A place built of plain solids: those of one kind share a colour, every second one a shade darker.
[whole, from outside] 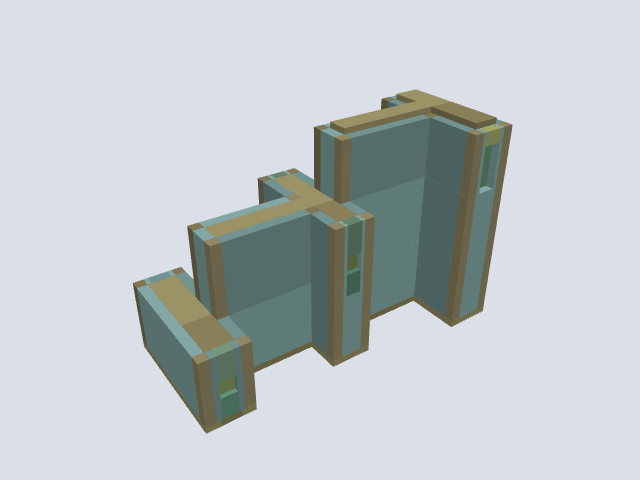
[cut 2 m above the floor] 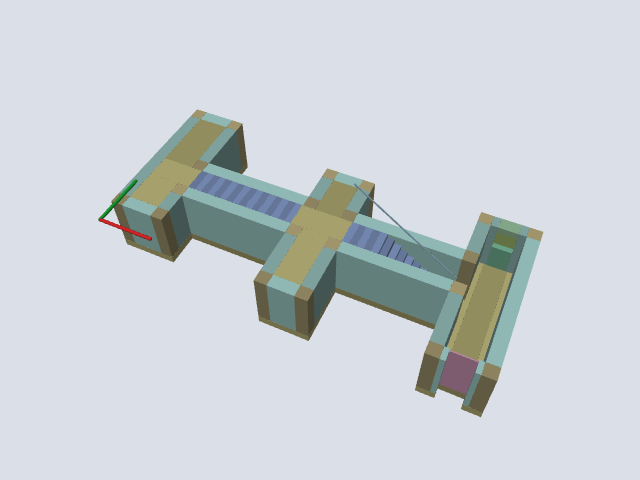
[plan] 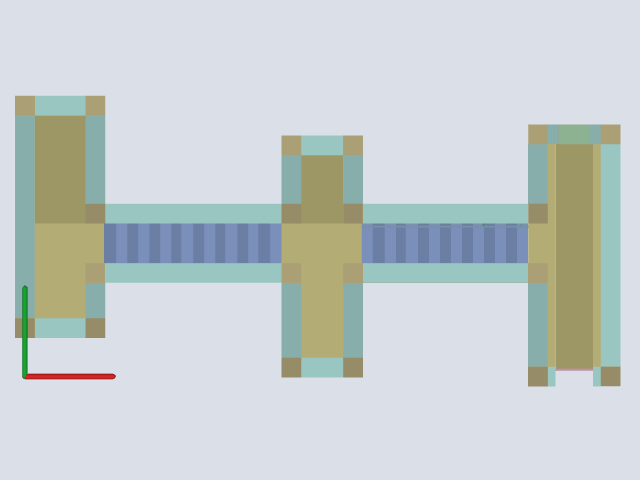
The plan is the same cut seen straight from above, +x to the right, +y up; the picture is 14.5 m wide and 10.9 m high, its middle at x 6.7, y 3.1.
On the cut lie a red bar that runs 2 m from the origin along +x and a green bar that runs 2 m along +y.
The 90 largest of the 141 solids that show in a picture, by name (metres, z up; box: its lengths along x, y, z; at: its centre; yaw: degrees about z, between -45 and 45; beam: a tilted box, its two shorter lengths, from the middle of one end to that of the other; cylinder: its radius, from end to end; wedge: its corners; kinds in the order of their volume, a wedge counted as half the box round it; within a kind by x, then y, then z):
{
 "wall_1": {"box": [0.45, 4.6, 2.96], "at": [0.0, 3.62, 1.48]},
 "wall_2": {"box": [1.15, 0.45, 2.96], "at": [0.8, 1.1, 1.48]},
 "wall_3": {"box": [1.15, 0.45, 2.96], "at": [0.8, 6.15, 1.48]},
 "wall_4": {"box": [1.15, 0.45, 3.15], "at": [0.8, 6.15, 4.53]},
 "wall_5": {"box": [0.45, 0.8, 2.96], "at": [1.6, 1.73, 1.48]},
 "wall_6": {"box": [0.45, 0.8, 2.6], "at": [1.6, 1.73, 7.4]},
 "wall_7": {"box": [0.45, 2.0, 2.96], "at": [1.6, 4.92, 1.48]},
 "wall_8": {"box": [0.45, 2.0, 3.15], "at": [1.6, 4.92, 4.53]},
 "wall_9": {"box": [0.45, 2.0, 2.6], "at": [1.6, 4.92, 7.4]},
 "wall_10": {"box": [4.0, 0.45, 2.96], "at": [3.83, 2.35, 1.48]},
 "wall_11": {"box": [4.0, 0.45, 2.96], "at": [3.83, 3.7, 1.48]},
 "wall_12": {"box": [4.0, 0.45, 3.15], "at": [3.83, 3.7, 4.53]},
 "wall_13": {"box": [4.0, 0.45, 2.6], "at": [3.83, 3.7, 7.4]},
 "wall_14": {"box": [0.45, 1.7, 2.96], "at": [6.05, 1.27, 1.48]},
 "wall_15": {"box": [0.45, 1.7, 3.15], "at": [6.05, 1.27, 4.53]},
 "wall_16": {"box": [0.45, 0.9, 2.6], "at": [6.05, 3.02, 7.4]},
 "wall_17": {"box": [0.45, 1.1, 2.96], "at": [6.05, 4.47, 1.48]},
 "wall_18": {"box": [0.45, 1.1, 3.15], "at": [6.05, 4.47, 4.53]},
 "wall_19": {"box": [0.95, 0.45, 2.96], "at": [6.75, 0.2, 1.48]},
 "wall_20": {"box": [0.95, 0.45, 2.96], "at": [6.75, 5.25, 1.48]},
 "wall_21": {"box": [0.45, 1.7, 2.96], "at": [7.45, 1.27, 1.48]},
 "wall_22": {"box": [0.45, 1.7, 3.15], "at": [7.45, 1.27, 4.53]},
 "wall_23": {"box": [0.45, 1.1, 2.96], "at": [7.45, 4.47, 1.48]},
 "wall_24": {"box": [0.45, 1.1, 3.15], "at": [7.45, 4.47, 4.53]},
 "wall_25": {"box": [3.75, 0.45, 2.96], "at": [9.55, 2.35, 1.48]},
 "wall_26": {"box": [3.75, 0.45, 3.15], "at": [9.55, 2.35, 4.53]},
 "wall_27": {"box": [3.75, 0.45, 2.96], "at": [9.55, 3.7, 1.48]},
 "wall_28": {"box": [3.75, 0.45, 3.15], "at": [9.55, 3.7, 4.53]},
 "wall_29": {"box": [0.45, 1.9, 2.96], "at": [11.65, 1.18, 1.48]},
 "wall_30": {"box": [0.45, 0.9, 3.15], "at": [11.65, 3.02, 4.53]},
 "wall_31": {"box": [0.45, 1.35, 2.96], "at": [11.65, 4.6, 1.48]},
 "wall_32": {"box": [0.45, 5.05, 2.96], "at": [13.3, 2.75, 1.48]},
 "floor_slab_1": {"box": [1.15, 1.25, 6.11], "at": [0.8, 1.95, 3.05]},
 "floor_slab_2": {"box": [2.05, 5.5, 0.3], "at": [0.8, 3.62, -0.15]},
 "floor_slab_3": {"box": [1.15, 2.45, 6.11], "at": [0.8, 4.7, 3.05]},
 "floor_slab_4": {"box": [1.6, 0.9, 6.11], "at": [1.02, 3.02, 3.05]},
 "floor_slab_5": {"box": [4.0, 1.8, 0.3], "at": [3.83, 3.02, -0.15]},
 "floor_slab_6": {"box": [1.88, 0.9, 2.96], "at": [6.74, 3.02, 1.48]},
 "floor_slab_7": {"box": [0.95, 2.15, 2.96], "at": [6.75, 1.5, 1.48]},
 "floor_slab_8": {"box": [1.85, 5.5, 0.3], "at": [6.75, 2.73, -0.15]},
 "floor_slab_9": {"box": [0.95, 1.55, 2.96], "at": [6.75, 4.25, 1.48]},
 "floor_slab_10": {"box": [3.75, 1.8, 0.3], "at": [9.55, 3.02, -0.15]},
 "floor_slab_11": {"box": [0.63, 5.95, 0.3], "at": [11.74, 2.75, -0.15]},
 "floor_slab_12": {"box": [0.85, 5.6, 0.3], "at": [12.47, 2.93, -0.15]},
 "floor_slab_13": {"box": [0.63, 5.95, 0.3], "at": [13.21, 2.75, -0.15]},
 "tread_slab_1": {"box": [0.28, 0.9, 5.92], "at": [1.94, 3.02, 2.96]},
 "tread_slab_2": {"box": [0.28, 0.9, 5.74], "at": [2.19, 3.02, 2.87]},
 "tread_slab_3": {"box": [0.28, 0.9, 5.55], "at": [2.44, 3.02, 2.77]},
 "tread_slab_4": {"box": [0.28, 0.9, 5.37], "at": [2.69, 3.02, 2.68]},
 "tread_slab_5": {"box": [0.28, 0.9, 5.18], "at": [2.94, 3.02, 2.59]},
 "tread_slab_6": {"box": [0.28, 0.9, 5.0], "at": [3.19, 3.02, 2.5]},
 "tread_slab_7": {"box": [0.28, 0.9, 4.81], "at": [3.44, 3.02, 2.4]},
 "tread_slab_8": {"box": [0.28, 0.9, 4.63], "at": [3.69, 3.02, 2.31]},
 "tread_slab_9": {"box": [0.28, 0.9, 4.44], "at": [3.94, 3.02, 2.22]},
 "tread_slab_10": {"box": [0.28, 0.9, 4.26], "at": [4.18, 3.02, 2.13]},
 "tread_slab_11": {"box": [0.28, 0.9, 4.07], "at": [4.43, 3.02, 2.03]},
 "tread_slab_12": {"box": [0.28, 0.9, 3.89], "at": [4.68, 3.02, 1.94]},
 "tread_slab_13": {"box": [0.28, 0.9, 3.7], "at": [4.93, 3.02, 1.85]},
 "tread_slab_14": {"box": [0.28, 0.9, 3.52], "at": [5.18, 3.02, 1.76]},
 "tread_slab_15": {"box": [0.28, 0.9, 3.33], "at": [5.43, 3.02, 1.66]},
 "tread_slab_16": {"box": [0.28, 0.9, 3.15], "at": [5.68, 3.02, 1.57]},
 "tread_slab_17": {"box": [0.28, 0.9, 2.78], "at": [7.79, 3.02, 1.39]},
 "tread_slab_18": {"box": [0.28, 0.9, 2.59], "at": [8.04, 3.02, 1.29]},
 "tread_slab_19": {"box": [0.28, 0.9, 2.41], "at": [8.29, 3.02, 1.2]},
 "wallpost_1": {"box": [0.45, 0.45, 3.15], "at": [0.0, 6.15, 4.53]},
 "wallpost_2": {"box": [0.45, 0.45, 3.15], "at": [1.6, 6.15, 4.53]},
 "wallpost_3": {"box": [0.45, 0.45, 3.15], "at": [6.05, 0.2, 4.53]},
 "wallpost_4": {"box": [0.45, 0.45, 3.15], "at": [6.05, 5.25, 4.53]},
 "wallpost_5": {"box": [0.45, 0.45, 3.15], "at": [7.45, 0.2, 4.53]},
 "wallpost_6": {"box": [0.45, 0.45, 2.96], "at": [7.45, 2.35, 1.48]},
 "wallpost_7": {"box": [0.45, 0.45, 3.15], "at": [7.45, 2.35, 4.53]},
 "wallpost_8": {"box": [0.45, 0.45, 2.96], "at": [7.45, 3.7, 1.48]},
 "wallpost_9": {"box": [0.45, 0.45, 3.15], "at": [7.45, 3.7, 4.53]},
 "wallpost_10": {"box": [0.45, 0.45, 2.96], "at": [7.45, 5.25, 1.48]},
 "wallpost_11": {"box": [0.45, 0.45, 3.15], "at": [7.45, 5.25, 4.53]},
 "wallpost_12": {"box": [0.45, 0.45, 2.96], "at": [11.65, 0.0, 1.48]},
 "wallpost_13": {"box": [0.45, 0.45, 2.96], "at": [11.65, 2.35, 1.48]},
 "wallpost_14": {"box": [0.45, 0.45, 3.15], "at": [11.65, 2.35, 4.53]},
 "wallpost_15": {"box": [0.45, 0.45, 2.96], "at": [11.65, 3.7, 1.48]},
 "wallpost_16": {"box": [0.45, 0.45, 3.15], "at": [11.65, 3.7, 4.53]},
 "wallpost_17": {"box": [0.45, 0.45, 2.96], "at": [11.65, 5.5, 1.48]},
 "wallpost_18": {"box": [0.45, 0.45, 2.96], "at": [13.3, 0.0, 1.48]},
 "wallpost_19": {"box": [0.45, 0.45, 2.96], "at": [13.3, 5.5, 1.48]},
 "roof_slab_1": {"box": [1.15, 2.45, 0.25], "at": [0.8, 4.7, 8.83]},
 "roof_slab_2": {"box": [5.6, 0.9, 0.25], "at": [3.02, 3.02, 8.83]},
 "roof_slab_3": {"box": [0.95, 2.15, 0.67], "at": [6.75, 1.5, 5.77]},
 "roof_slab_4": {"box": [0.95, 1.55, 0.67], "at": [6.75, 4.25, 5.77]},
 "roof_slab_5": {"box": [5.15, 0.9, 0.67], "at": [8.85, 3.02, 5.77]},
 "roof_slab_6": {"box": [1.2, 2.35, 0.41], "at": [12.47, 1.4, 2.75]},
 "roof_slab_7": {"box": [1.2, 1.8, 0.41], "at": [12.47, 4.38, 2.75]}
}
